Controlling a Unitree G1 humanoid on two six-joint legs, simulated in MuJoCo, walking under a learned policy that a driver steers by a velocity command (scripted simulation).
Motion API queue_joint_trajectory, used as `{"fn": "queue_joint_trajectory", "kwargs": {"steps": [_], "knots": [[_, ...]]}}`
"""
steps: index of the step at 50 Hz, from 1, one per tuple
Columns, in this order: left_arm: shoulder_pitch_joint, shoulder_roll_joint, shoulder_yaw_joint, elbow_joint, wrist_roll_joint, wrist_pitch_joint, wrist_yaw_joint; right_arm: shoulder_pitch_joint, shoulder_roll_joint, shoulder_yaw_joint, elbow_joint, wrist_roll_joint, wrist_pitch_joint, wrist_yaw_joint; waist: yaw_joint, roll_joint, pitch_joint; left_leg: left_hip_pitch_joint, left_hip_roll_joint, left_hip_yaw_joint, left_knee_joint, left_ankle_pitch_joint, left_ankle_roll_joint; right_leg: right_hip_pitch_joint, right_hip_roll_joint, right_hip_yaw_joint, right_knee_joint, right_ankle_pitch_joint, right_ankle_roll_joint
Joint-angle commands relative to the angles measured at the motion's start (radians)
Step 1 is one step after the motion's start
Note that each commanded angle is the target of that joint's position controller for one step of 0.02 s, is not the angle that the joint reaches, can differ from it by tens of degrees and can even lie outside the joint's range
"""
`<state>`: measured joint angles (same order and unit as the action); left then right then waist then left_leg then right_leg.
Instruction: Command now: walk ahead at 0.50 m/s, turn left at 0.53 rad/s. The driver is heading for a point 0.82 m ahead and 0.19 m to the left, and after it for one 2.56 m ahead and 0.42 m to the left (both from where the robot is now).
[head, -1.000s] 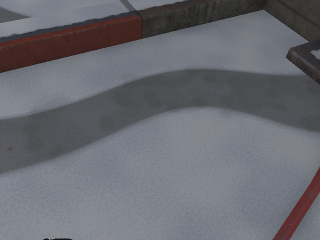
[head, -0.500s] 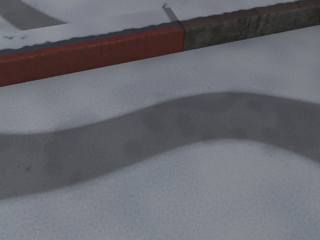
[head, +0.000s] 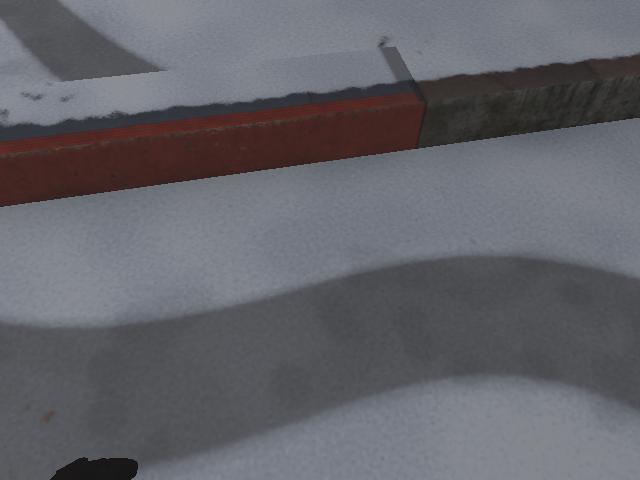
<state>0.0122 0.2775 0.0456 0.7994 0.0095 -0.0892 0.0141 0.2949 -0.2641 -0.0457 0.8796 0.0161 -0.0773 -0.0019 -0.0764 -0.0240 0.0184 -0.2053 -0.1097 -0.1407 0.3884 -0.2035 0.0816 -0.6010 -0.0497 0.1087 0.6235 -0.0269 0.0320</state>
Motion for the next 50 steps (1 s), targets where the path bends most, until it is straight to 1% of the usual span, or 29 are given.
{"fn": "queue_joint_trajectory", "kwargs": {"steps": [1,4,5,6,7,8,9,10,11,12,14,18,23,27,29,30,31,32,33,34,35,36,37,38,39,41,43,46,50], "knots": [[-0.091,0.066,0.01,-0.09,-0.014,-0.023,-0.01,0.008,-0.171,-0.044,-0.06,0.007,0.001,-0.01,0.005,0.106,-0.024,-0.067,0.226,-0.237,-0.118,-0.019,0.139,0.147,0.055,-0.035,-0.091,0.04,0.004],[-0.067,0.099,0.021,-0.101,-0.022,-0.042,-0.02,0.014,-0.167,-0.047,-0.075,0.002,0.014,-0.014,0.035,0.133,-0.026,-0.014,0.234,-0.318,-0.035,-0.042,0.128,0.225,0.065,-0.031,-0.167,-0.059,-0.018],[-0.011,0.109,0.028,-0.087,-0.021,-0.048,-0.019,0.009,-0.151,-0.043,-0.085,0.002,0.017,-0.015,0.067,0.142,-0.041,-0.019,0.212,-0.324,0.015,-0.036,0.112,0.304,0.062,-0.04,-0.206,-0.072,-0.036],[0.082,0.137,0.04,-0.068,-0.015,-0.052,-0.014,0.0,-0.116,-0.032,-0.098,-0.001,0.017,-0.015,0.112,0.138,-0.088,-0.073,0.176,-0.294,0.112,-0.043,0.082,0.452,0.013,-0.017,-0.211,-0.084,-0.068],[0.238,0.19,0.055,-0.048,-0.002,-0.053,-0.006,0.0,-0.05,-0.011,-0.116,-0.008,0.012,-0.011,0.172,0.023,-0.197,-0.207,0.101,-0.179,0.393,-0.15,0.034,0.69,-0.154,0.139,-0.21,-0.155,-0.135],[0.332,0.284,0.079,-0.02,0.003,-0.033,-0.006,0.097,-0.022,0.003,-0.162,0.017,-0.003,-0.006,0.131,-0.297,-0.282,-0.519,0.0,-0.022,0.653,-0.413,-0.013,0.929,-0.381,0.565,-0.306,-0.368,-0.297],[0.313,0.197,0.066,-0.034,-0.012,-0.028,-0.01,0.08,-0.139,-0.019,-0.15,0.03,-0.006,-0.008,0.15,-0.208,-0.208,-0.659,0.093,-0.019,0.801,-0.38,-0.031,0.898,-0.39,0.641,-0.343,-0.559,-0.297],[0.284,0.139,0.05,-0.049,-0.014,-0.026,-0.009,-0.002,-0.186,-0.035,-0.158,0.022,-0.001,-0.007,0.169,-0.115,-0.107,-0.687,0.125,-0.018,0.857,-0.285,-0.038,0.808,-0.339,0.502,-0.348,-0.516,-0.255],[0.236,0.117,0.041,-0.059,-0.008,-0.023,-0.011,-0.026,-0.17,-0.037,-0.161,0.012,0.006,-0.008,0.147,-0.054,-0.06,-0.653,0.156,0.002,0.863,-0.205,-0.048,0.711,-0.289,0.378,-0.365,-0.393,-0.223],[0.196,0.094,0.034,-0.06,-0.005,-0.019,-0.013,-0.045,-0.155,-0.039,-0.172,0.004,0.011,-0.006,0.127,-0.053,-0.022,-0.633,0.181,0.003,0.836,-0.147,-0.055,0.633,-0.253,0.289,-0.386,-0.285,-0.211],[0.169,0.078,0.028,-0.052,0.001,-0.021,-0.016,-0.049,-0.117,-0.037,-0.194,0.012,0.021,0.003,0.096,-0.087,0.002,-0.57,0.223,0.024,0.799,-0.096,-0.062,0.528,-0.205,0.148,-0.434,-0.151,-0.195],[0.207,0.12,0.045,-0.025,-0.001,-0.026,-0.013,-0.091,-0.08,-0.026,-0.249,0.009,0.029,0.01,0.095,-0.049,-0.012,-0.595,0.241,0.043,0.697,0.012,-0.093,0.529,-0.206,-0.007,-0.462,0.079,-0.224],[0.247,0.158,0.053,-0.01,-0.009,-0.013,-0.008,-0.225,-0.051,-0.009,-0.307,0.008,0.024,0.039,0.142,-0.036,0.014,-0.525,0.222,0.115,0.411,0.218,-0.075,0.548,-0.181,-0.17,-0.454,0.136,-0.189],[0.298,0.195,0.063,0.008,-0.029,0.008,-0.006,-0.307,-0.061,-0.01,-0.362,0.013,0.027,0.063,0.156,-0.042,0.043,-0.497,0.192,0.169,0.291,0.138,-0.033,0.647,-0.226,-0.217,-0.41,0.216,-0.163],[0.295,0.223,0.071,0.005,-0.031,0.021,-0.001,-0.273,-0.093,-0.026,-0.371,0.008,0.031,0.067,0.115,-0.072,0.006,-0.386,0.13,0.225,0.263,0.033,0.007,0.679,-0.231,-0.261,-0.295,0.515,-0.142],[0.294,0.239,0.075,0.002,-0.032,0.029,0.003,-0.197,-0.126,-0.044,-0.359,0.006,0.035,0.066,0.065,-0.085,-0.045,-0.268,0.085,0.252,0.244,-0.002,0.034,0.676,-0.223,-0.285,-0.167,0.672,-0.13],[0.287,0.233,0.071,-0.004,-0.033,0.035,0.009,-0.034,-0.174,-0.075,-0.316,0.009,0.037,0.058,-0.026,-0.065,-0.126,-0.031,0.041,0.261,0.178,0.061,0.072,0.597,-0.194,-0.316,0.037,0.704,-0.103],[0.303,0.19,0.053,-0.025,-0.011,0.028,0.013,0.14,-0.254,-0.109,-0.275,0.011,0.048,0.036,-0.097,0.031,-0.225,0.301,0.143,0.077,0.177,0.086,0.13,0.338,-0.157,-0.317,0.341,0.412,-0.059],[0.392,0.04,0.006,-0.095,0.021,-0.004,-0.006,0.101,-0.374,-0.119,-0.287,0.012,0.041,0.03,0.042,0.301,-0.33,0.611,0.413,-0.519,0.075,-0.059,0.318,-0.107,0.048,-0.224,0.693,-0.545,-0.007],[0.277,0.14,0.02,-0.106,-0.017,-0.044,-0.021,0.159,-0.291,-0.097,-0.314,0.004,0.031,0.031,-0.057,0.189,-0.448,0.656,0.457,-0.703,-0.059,-0.151,0.34,-0.21,0.053,-0.016,0.795,-0.558,-0.022],[0.187,0.171,0.031,-0.136,-0.052,-0.058,-0.027,0.129,-0.241,-0.082,-0.294,-0.005,0.019,0.033,-0.059,0.147,-0.292,0.564,0.423,-0.545,-0.069,-0.072,0.289,-0.291,0.011,-0.021,0.78,-0.462,-0.037],[0.179,0.153,0.022,-0.138,-0.038,-0.065,-0.021,0.067,-0.212,-0.073,-0.298,0.002,0.014,0.031,-0.012,0.069,-0.198,0.399,0.378,-0.421,-0.069,0.014,0.254,-0.252,-0.03,-0.026,0.692,-0.377,-0.044],[0.185,0.153,0.026,-0.126,-0.014,-0.061,-0.013,-0.007,-0.185,-0.064,-0.312,-0.003,0.015,0.03,0.036,0.041,-0.137,0.243,0.339,-0.328,-0.077,0.111,0.228,-0.175,-0.06,-0.029,0.61,-0.332,-0.036],[0.209,0.163,0.033,-0.123,-0.007,-0.047,-0.013,-0.054,-0.164,-0.054,-0.328,-0.015,0.014,0.028,0.079,0.061,-0.111,0.132,0.312,-0.273,-0.103,0.188,0.221,-0.098,-0.079,-0.023,0.571,-0.307,-0.032],[0.221,0.159,0.035,-0.123,-0.003,-0.033,-0.014,-0.076,-0.16,-0.053,-0.332,-0.018,0.012,0.027,0.1,0.073,-0.099,0.065,0.299,-0.254,-0.128,0.214,0.224,-0.057,-0.08,-0.027,0.538,-0.296,-0.022],[0.23,0.127,0.027,-0.115,0.004,-0.011,-0.014,-0.078,-0.155,-0.05,-0.312,-0.013,0.003,0.019,0.115,0.07,-0.081,-0.018,0.283,-0.178,-0.155,0.297,0.229,-0.029,-0.077,-0.055,0.467,-0.25,0.005],[0.171,0.095,0.015,-0.13,0.011,-0.006,-0.014,-0.055,-0.164,-0.051,-0.286,-0.012,0.001,0.005,0.099,0.073,-0.052,-0.061,0.255,-0.105,-0.171,0.326,0.211,-0.03,-0.071,-0.072,0.348,-0.124,0.027],[0.059,0.066,-0.001,-0.148,0.004,-0.013,-0.025,-0.012,-0.167,-0.049,-0.254,-0.007,0.003,-0.002,0.045,0.089,-0.029,-0.082,0.208,-0.029,-0.164,0.239,0.157,0.04,-0.035,-0.09,0.105,0.105,0.025],[-0.05,0.087,0.002,-0.185,-0.019,-0.023,-0.044,0.064,-0.188,-0.052,-0.213,0.002,0.004,0.002,-0.006,0.1,0.009,0.015,0.267,-0.09,-0.137,0.125,0.149,0.038,-0.007,-0.08,-0.04,0.132,-0.004]]}}
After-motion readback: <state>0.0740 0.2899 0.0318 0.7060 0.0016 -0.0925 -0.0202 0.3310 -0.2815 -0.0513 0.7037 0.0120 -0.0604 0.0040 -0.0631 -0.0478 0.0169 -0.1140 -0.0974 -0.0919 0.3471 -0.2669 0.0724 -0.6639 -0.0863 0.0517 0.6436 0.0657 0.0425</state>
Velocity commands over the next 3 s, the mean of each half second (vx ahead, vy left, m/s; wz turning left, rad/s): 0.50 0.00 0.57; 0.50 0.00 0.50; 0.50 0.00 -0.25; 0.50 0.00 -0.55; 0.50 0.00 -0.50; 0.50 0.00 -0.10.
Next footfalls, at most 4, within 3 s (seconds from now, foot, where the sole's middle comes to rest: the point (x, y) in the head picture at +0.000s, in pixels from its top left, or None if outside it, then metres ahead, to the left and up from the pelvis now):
0.14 right None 0.22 -0.15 -0.78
0.64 left None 0.43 0.19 -0.78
1.12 right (229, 350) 0.78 0.15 -0.78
1.62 left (112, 305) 0.92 0.44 -0.78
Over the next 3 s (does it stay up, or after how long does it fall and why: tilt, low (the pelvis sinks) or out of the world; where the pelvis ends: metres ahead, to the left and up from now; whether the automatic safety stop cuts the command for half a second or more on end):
stays up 1.57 0.32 0.17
